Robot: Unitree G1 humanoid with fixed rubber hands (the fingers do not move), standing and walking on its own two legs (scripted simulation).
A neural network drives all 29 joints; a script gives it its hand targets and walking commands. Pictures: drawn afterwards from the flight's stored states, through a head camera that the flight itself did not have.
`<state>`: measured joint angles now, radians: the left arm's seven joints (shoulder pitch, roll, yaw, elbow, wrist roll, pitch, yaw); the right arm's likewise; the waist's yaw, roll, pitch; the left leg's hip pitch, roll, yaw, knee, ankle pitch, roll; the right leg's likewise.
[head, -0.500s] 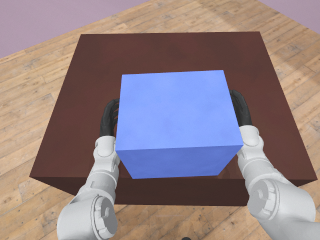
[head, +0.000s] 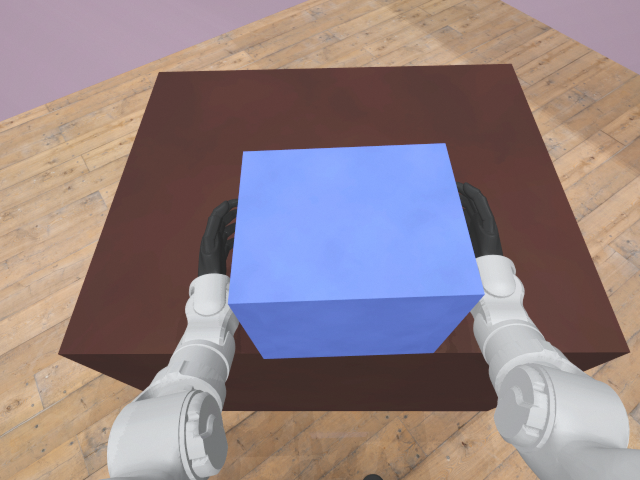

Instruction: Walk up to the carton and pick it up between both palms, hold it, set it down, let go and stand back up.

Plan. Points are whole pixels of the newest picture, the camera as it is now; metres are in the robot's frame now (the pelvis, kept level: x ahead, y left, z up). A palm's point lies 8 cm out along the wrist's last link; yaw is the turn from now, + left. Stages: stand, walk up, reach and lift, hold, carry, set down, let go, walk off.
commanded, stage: reach and lift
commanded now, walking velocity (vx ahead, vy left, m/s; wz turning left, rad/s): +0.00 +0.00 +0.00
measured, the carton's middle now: (346, 260) +0.40 -0.04 -0.02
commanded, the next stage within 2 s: none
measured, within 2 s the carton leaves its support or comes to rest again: leaves its support in 0.46 s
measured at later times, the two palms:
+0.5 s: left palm (200, 285) +0.36 +0.15 +0.02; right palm (480, 264) +0.35 -0.20 +0.02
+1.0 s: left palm (182, 251) +0.38 +0.15 +0.09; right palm (492, 237) +0.35 -0.20 +0.08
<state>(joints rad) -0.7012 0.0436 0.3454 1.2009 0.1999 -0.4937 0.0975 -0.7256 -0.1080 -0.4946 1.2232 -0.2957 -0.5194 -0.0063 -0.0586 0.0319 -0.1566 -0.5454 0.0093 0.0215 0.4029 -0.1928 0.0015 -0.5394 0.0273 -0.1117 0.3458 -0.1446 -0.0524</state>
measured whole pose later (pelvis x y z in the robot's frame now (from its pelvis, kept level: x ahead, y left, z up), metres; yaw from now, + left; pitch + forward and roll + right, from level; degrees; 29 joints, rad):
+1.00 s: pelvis -0.02 +0.01 +0.01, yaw +1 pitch +11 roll +0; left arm -0.64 0.10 0.08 1.04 -0.04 -0.25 0.11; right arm -0.59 -0.11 -0.22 0.95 0.02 -0.23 -0.06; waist -0.05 0.03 -0.20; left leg -0.38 -0.01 0.02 0.36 -0.17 0.01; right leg -0.37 0.01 -0.12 0.31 -0.13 -0.04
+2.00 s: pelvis -0.04 +0.01 +0.01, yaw +0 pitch -2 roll +0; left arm -0.58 0.02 0.21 0.29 0.20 0.46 0.01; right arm -0.56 -0.08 -0.23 0.60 0.04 0.12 -0.05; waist -0.03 -0.05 -0.04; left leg -0.11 -0.02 0.04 0.28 -0.13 0.03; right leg -0.13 0.01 -0.09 0.27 -0.10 -0.03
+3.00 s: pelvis -0.03 +0.01 +0.01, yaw +1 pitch -7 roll +0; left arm -0.57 0.03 0.29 0.08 0.26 0.70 -0.06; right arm -0.63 -0.07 -0.15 0.53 0.12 0.28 -0.09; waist -0.06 -0.06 0.02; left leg -0.02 -0.01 0.02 0.30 -0.16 0.02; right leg -0.01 0.01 -0.11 0.25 -0.12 -0.03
